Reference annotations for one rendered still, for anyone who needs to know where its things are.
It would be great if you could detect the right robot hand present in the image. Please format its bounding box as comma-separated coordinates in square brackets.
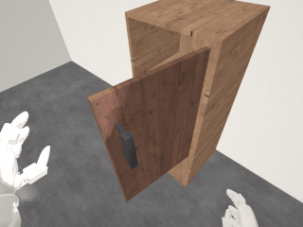
[222, 189, 258, 227]

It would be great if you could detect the left robot forearm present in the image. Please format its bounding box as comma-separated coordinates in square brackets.
[0, 194, 22, 227]

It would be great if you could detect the cupboard door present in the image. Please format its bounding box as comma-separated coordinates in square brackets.
[87, 46, 211, 201]

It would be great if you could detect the left robot hand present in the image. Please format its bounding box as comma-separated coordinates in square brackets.
[0, 112, 50, 195]

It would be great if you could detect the handle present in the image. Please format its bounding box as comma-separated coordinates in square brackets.
[115, 123, 138, 169]

